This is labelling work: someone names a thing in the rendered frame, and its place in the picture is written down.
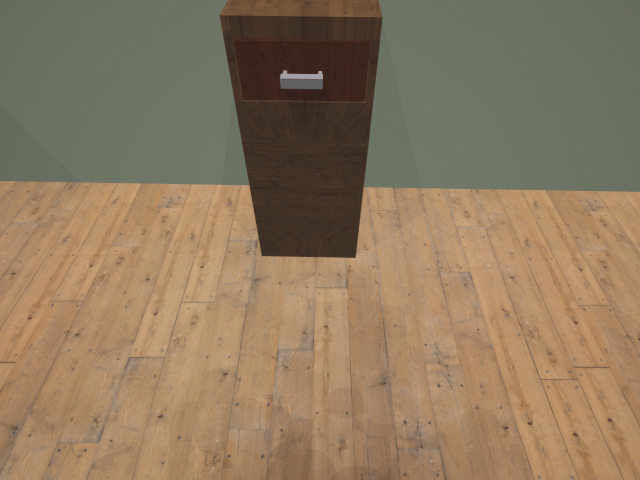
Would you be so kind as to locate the cabinet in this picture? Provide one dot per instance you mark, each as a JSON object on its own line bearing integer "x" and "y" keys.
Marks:
{"x": 305, "y": 160}

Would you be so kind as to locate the handle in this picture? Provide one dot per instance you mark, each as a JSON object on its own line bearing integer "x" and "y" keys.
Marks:
{"x": 301, "y": 81}

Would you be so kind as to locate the drawer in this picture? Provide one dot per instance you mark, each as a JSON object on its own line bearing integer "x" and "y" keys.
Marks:
{"x": 343, "y": 64}

